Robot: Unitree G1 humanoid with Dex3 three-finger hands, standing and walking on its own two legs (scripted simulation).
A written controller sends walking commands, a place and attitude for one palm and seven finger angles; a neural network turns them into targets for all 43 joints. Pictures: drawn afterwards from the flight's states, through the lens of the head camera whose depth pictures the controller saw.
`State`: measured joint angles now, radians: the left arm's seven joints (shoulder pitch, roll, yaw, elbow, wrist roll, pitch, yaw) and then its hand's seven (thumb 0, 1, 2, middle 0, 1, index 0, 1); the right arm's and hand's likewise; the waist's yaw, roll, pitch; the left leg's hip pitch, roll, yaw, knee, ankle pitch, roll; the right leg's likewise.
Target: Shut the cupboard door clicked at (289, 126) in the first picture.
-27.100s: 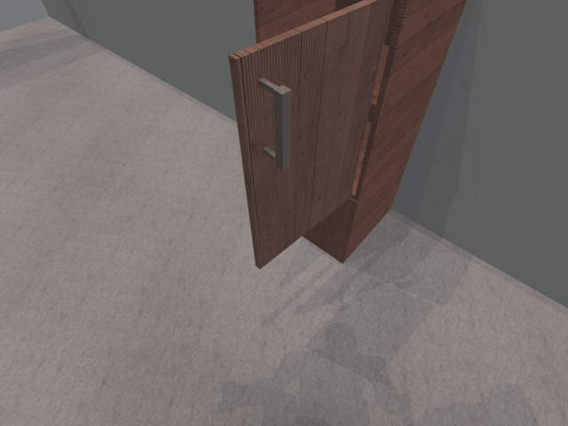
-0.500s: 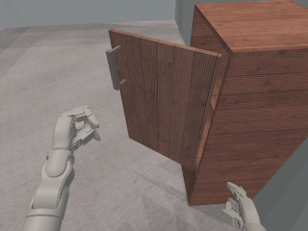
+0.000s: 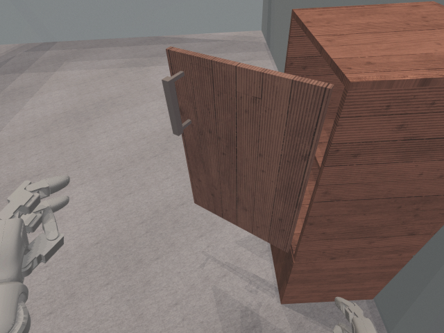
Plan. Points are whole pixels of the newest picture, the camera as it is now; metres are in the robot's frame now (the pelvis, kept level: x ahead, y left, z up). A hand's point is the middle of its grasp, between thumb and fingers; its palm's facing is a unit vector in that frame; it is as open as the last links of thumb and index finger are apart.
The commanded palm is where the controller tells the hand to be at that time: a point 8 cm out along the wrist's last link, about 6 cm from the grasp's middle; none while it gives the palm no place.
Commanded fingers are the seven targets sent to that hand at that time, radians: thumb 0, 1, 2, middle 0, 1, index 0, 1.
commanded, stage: draw the hand back to the body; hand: left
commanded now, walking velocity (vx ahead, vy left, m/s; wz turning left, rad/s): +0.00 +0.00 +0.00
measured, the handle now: (178, 104) +0.61 +0.18 +0.12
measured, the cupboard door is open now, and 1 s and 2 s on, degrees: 54 54 54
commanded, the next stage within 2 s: step back with the hand held close in 0.42 s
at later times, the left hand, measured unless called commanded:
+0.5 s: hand (42, 244) +0.18 +0.27 +0.16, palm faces +0.47 -0.79 -0.40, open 7.4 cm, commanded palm +0.13 +0.30 +0.17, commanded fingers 0.00 0.90 0.90 -0.20 -0.30 -0.20 -0.30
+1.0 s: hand (27, 250) +0.17 +0.29 +0.15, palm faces +0.35 -0.77 -0.53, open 7.4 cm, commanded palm +0.11 +0.32 +0.17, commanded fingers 0.00 0.90 0.90 -0.20 -0.30 -0.20 -0.30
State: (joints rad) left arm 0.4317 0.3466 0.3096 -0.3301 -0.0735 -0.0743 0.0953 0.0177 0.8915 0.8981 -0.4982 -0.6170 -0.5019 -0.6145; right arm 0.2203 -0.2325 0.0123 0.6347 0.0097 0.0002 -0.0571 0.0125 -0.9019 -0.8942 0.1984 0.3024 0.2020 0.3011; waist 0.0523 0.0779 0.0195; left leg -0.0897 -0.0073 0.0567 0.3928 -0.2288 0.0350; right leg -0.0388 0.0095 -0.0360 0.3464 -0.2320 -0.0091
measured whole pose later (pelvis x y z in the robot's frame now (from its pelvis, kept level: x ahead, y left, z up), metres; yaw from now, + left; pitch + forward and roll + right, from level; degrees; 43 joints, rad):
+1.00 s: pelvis -0.04 +0.03 -0.01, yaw -2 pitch +1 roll -1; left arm 0.56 0.47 0.43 -0.48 -0.06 -0.15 0.13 0.01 0.89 0.90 -0.21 -0.30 -0.22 -0.30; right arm 0.17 -0.24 -0.02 0.51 0.03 0.07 -0.09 0.01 -0.90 -0.89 0.20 0.30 0.20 0.30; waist 0.00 0.02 0.01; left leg -0.31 -0.02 0.11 0.51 -0.22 0.08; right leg -0.29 -0.01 0.01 0.50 -0.22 0.03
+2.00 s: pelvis -0.25 +0.05 -0.04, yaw -7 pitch -3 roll -5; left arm 0.45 0.52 0.44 -0.57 -0.08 -0.23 0.11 0.01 0.89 0.90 -0.21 -0.30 -0.22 -0.30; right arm 0.16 -0.16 0.01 0.64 0.01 -0.08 -0.07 0.01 -0.90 -0.89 0.20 0.30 0.21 0.30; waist 0.00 -0.01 -0.01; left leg -0.52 0.06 0.05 0.43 0.16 0.09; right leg -0.03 0.06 -0.01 0.58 -0.51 0.03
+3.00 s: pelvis -0.38 +0.15 -0.02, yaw -6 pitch -2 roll +1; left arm 0.48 0.48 0.47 -0.56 -0.05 -0.21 0.19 0.02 0.89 0.90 -0.21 -0.30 -0.21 -0.30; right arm 0.19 -0.19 -0.02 0.61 -0.01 -0.09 -0.09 0.01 -0.90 -0.89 0.20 0.30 0.20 0.30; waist 0.00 -0.08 0.04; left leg -0.27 0.08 0.10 0.57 -0.26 -0.04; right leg -0.24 -0.02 -0.07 0.69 -0.45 -0.01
